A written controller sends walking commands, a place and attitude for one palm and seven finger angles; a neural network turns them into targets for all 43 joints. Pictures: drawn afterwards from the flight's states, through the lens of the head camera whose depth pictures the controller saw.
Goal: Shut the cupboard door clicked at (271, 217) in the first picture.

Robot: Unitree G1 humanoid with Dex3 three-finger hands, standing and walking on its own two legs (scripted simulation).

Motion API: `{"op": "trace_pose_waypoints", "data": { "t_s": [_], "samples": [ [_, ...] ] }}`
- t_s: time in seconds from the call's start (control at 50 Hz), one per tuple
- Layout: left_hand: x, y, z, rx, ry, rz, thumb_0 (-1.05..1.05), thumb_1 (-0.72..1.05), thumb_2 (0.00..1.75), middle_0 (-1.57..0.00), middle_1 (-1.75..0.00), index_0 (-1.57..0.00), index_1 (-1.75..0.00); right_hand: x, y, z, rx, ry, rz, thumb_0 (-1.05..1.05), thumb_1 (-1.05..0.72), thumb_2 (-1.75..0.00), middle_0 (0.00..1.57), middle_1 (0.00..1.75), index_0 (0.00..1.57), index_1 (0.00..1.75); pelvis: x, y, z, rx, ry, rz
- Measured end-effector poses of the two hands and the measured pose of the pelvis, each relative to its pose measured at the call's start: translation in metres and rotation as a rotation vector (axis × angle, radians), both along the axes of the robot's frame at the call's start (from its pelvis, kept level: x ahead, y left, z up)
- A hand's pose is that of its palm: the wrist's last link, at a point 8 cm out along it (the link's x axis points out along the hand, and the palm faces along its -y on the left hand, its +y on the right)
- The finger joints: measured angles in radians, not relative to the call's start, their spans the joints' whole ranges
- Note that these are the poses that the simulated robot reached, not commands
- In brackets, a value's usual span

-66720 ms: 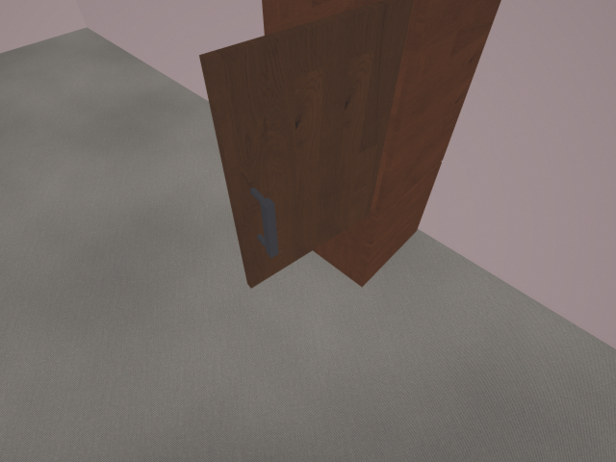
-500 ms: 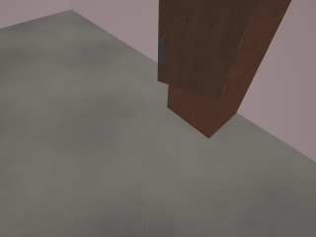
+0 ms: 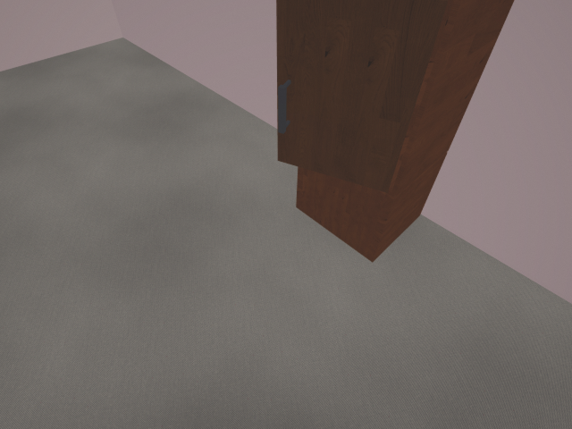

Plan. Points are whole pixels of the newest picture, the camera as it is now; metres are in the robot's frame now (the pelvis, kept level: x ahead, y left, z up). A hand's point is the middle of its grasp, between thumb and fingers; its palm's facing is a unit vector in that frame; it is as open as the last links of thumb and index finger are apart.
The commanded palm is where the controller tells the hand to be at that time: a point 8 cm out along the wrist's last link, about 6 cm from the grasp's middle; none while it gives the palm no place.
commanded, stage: look to check the result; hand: left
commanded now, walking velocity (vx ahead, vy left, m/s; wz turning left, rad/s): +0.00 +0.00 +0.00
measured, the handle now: (285, 107) +1.05 +0.06 -0.10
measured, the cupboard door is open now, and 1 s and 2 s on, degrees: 21 21 21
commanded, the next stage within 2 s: walk to a spot facing it in 0.60 s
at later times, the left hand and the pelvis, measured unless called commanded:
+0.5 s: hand out of the picture +0.01 +0.17 -0.17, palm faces +0.02 -0.98 -0.21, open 7.4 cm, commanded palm none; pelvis +0.00 -0.01 +0.00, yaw +0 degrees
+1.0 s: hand out of the picture +0.04 +0.19 -0.18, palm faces +0.12 -0.96 -0.24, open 7.4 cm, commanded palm none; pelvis +0.00 -0.01 -0.01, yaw +6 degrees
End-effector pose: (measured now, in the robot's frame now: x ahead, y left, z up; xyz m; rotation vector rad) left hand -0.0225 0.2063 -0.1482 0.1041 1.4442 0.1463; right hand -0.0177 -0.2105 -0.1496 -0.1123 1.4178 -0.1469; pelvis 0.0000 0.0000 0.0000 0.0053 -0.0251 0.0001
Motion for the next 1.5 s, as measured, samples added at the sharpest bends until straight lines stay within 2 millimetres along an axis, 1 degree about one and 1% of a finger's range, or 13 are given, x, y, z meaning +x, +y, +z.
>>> {"op": "trace_pose_waypoints", "data": {
  "t_s": [0.18,0.36,0.6,0.8,0.88,0.98,1.08,1.14,1.2,1.26,1.36,1.44,1.5],
  "samples": [
    [0.001,0.006,0.003,0.027,0.01,-0.007,0.0,0.91,0.9,-0.2,-0.29,-0.2,-0.29,-0.014,-0.001,-0.001,0.01,0.043,-0.018,0.0,-0.91,-0.9,0.2,0.3,0.2,0.3,0.001,-0.003,0.0,0.001,0.003,-0.004],
    [0.013,0.01,0.005,0.043,-0.012,-0.02,0.0,0.91,0.9,-0.2,-0.29,-0.2,-0.29,-0.011,-0.01,-0.001,-0.001,0.037,-0.019,0.0,-0.91,-0.9,0.2,0.3,0.2,0.3,0.002,-0.006,0.0,0.001,0.004,-0.006],
    [0.037,0.014,0.006,0.056,-0.064,-0.036,0.0,0.91,0.9,-0.2,-0.3,-0.2,-0.29,0.017,-0.03,0.003,-0.039,-0.018,0.006,0.0,-0.91,-0.9,0.2,0.3,0.2,0.3,0.005,-0.01,0.001,-0.001,0.001,-0.002],
    [0.051,0.024,0.01,0.084,-0.09,-0.038,0.0,0.91,0.9,-0.2,-0.3,-0.2,-0.29,0.041,-0.045,0.007,-0.067,-0.053,0.035,0.0,-0.91,-0.9,0.2,0.3,0.2,0.3,0.008,-0.013,0.001,-0.001,0.007,0.013],
    [0.053,0.026,0.007,0.093,-0.107,-0.007,0.0,0.91,0.9,-0.2,-0.3,-0.2,-0.29,0.047,-0.044,0.004,-0.061,-0.045,0.06,0.0,-0.91,-0.9,0.2,0.3,0.2,0.3,0.007,-0.014,-0.002,0.0,0.014,0.043],
    [0.049,0.03,0.001,0.092,-0.126,0.045,0.0,0.91,0.9,-0.2,-0.3,-0.2,-0.29,0.056,-0.038,-0.002,-0.052,-0.032,0.099,0.0,-0.91,-0.9,0.2,0.3,0.2,0.3,0.003,-0.011,-0.01,-0.01,0.022,0.092],
    [0.041,0.042,-0.011,0.08,-0.131,0.092,0.0,0.91,0.9,-0.21,-0.3,-0.21,-0.29,0.07,-0.028,-0.003,-0.062,-0.051,0.144,0.0,-0.91,-0.9,0.2,0.3,0.2,0.3,0.004,-0.002,-0.018,-0.009,0.02,0.133],
    [0.043,0.049,-0.009,0.079,-0.118,0.102,0.01,0.91,0.9,-0.21,-0.3,-0.2,-0.29,0.075,-0.023,0.002,-0.065,-0.069,0.17,0.0,-0.91,-0.9,0.2,0.3,0.2,0.3,0.009,0.002,-0.016,-0.015,0.037,0.16],
    [0.056,0.053,0.002,0.088,-0.155,0.12,0.01,0.91,0.9,-0.2,-0.3,-0.2,-0.29,0.075,-0.023,0.009,-0.065,-0.044,0.199,0.0,-0.91,-0.9,0.2,0.3,0.2,0.3,0.016,0.0,-0.008,-0.02,0.055,0.203],
    [0.075,0.056,0.013,0.101,-0.215,0.143,0.01,0.91,0.9,-0.2,-0.29,-0.2,-0.29,0.077,-0.028,0.015,-0.067,0.002,0.232,0.0,-0.91,-0.9,0.2,0.3,0.2,0.3,0.027,-0.004,-0.002,-0.029,0.07,0.25],
    [0.117,0.052,0.028,0.131,-0.302,0.166,0.01,0.91,0.9,-0.2,-0.29,-0.2,-0.29,0.095,-0.048,0.016,-0.07,0.063,0.275,0.0,-0.91,-0.9,0.2,0.3,0.2,0.3,0.051,-0.017,0.0,-0.033,0.079,0.321],
    [0.15,0.043,0.031,0.17,-0.372,0.189,0.01,0.91,0.9,-0.2,-0.3,-0.2,-0.29,0.131,-0.07,0.003,-0.068,0.082,0.309,0.0,-0.91,-0.9,0.2,0.3,0.2,0.3,0.082,-0.034,-0.01,-0.014,0.079,0.377],
    [0.153,0.034,0.031,0.199,-0.382,0.248,0.01,0.91,0.9,-0.2,-0.3,-0.2,-0.29,0.177,-0.079,-0.006,-0.074,0.07,0.369,0.01,-0.91,-0.9,0.2,0.3,0.2,0.3,0.101,-0.04,-0.014,-0.004,0.063,0.434]
  ]
}}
